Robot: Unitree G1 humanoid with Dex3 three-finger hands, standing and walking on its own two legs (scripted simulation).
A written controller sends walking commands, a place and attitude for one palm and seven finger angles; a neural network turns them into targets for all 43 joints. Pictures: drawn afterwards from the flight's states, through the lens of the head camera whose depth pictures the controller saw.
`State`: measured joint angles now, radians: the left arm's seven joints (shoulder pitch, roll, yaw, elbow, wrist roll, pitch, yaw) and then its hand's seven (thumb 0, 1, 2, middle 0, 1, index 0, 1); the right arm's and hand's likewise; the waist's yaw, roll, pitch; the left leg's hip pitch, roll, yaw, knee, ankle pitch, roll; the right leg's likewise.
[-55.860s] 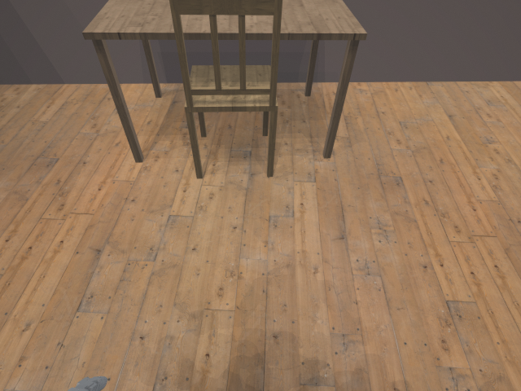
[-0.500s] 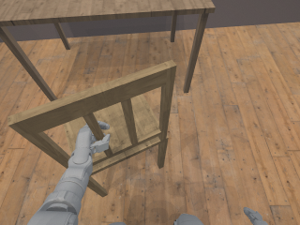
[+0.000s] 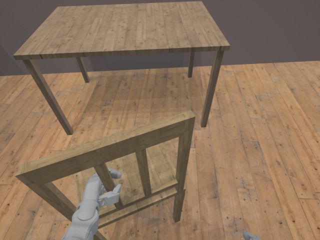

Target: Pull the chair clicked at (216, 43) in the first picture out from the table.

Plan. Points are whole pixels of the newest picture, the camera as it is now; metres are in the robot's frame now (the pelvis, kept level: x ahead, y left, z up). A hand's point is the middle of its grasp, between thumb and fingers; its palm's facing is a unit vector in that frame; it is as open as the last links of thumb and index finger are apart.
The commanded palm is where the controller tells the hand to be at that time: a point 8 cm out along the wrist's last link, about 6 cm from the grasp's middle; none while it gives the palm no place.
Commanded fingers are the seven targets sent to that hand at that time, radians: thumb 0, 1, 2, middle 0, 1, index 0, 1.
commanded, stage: stop walking, hand still on the chair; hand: left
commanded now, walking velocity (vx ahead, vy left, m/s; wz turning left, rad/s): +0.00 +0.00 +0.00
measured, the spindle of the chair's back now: (110, 186) +0.29 +0.17 -0.08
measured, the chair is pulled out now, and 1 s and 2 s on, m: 0.64 0.64 0.64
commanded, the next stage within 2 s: open the thumb and straighten the fingers in 0.24 s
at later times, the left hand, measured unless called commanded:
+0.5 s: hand (111, 192) +0.26 +0.15 -0.06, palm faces +0.05 -0.99 -0.16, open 6.4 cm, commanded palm +0.23 +0.20 -0.04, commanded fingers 0.00 -0.19 0.38 -0.50 -1.45 -0.50 -1.45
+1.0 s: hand (105, 190) +0.27 +0.17 -0.07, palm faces +0.05 -0.98 -0.20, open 16.5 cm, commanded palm +0.25 +0.22 -0.04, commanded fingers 0.00 -0.55 0.20 0.00 0.00 0.00 0.00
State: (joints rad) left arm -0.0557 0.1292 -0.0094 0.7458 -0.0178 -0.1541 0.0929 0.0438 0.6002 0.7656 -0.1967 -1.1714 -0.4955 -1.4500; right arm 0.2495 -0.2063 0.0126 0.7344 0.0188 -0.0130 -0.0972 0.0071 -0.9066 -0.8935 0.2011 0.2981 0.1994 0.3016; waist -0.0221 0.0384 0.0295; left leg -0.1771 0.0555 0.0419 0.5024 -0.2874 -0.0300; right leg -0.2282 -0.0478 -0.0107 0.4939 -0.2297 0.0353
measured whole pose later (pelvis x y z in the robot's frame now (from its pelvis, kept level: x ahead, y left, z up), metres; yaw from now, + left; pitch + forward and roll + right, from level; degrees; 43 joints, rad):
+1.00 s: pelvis +0.02 +0.00 -0.03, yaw +3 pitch +9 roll +0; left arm 0.13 0.21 0.04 0.28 -0.05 0.04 -0.01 -0.01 -0.52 0.21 -0.13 -0.40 -0.14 -0.40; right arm 0.23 -0.26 0.00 0.59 0.03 -0.12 -0.04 0.01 -0.91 -0.89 0.20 0.30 0.20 0.30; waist -0.04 0.04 -0.08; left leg -0.53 0.04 -0.01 0.80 -0.43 -0.03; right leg -0.56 -0.07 -0.05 0.79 -0.39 0.03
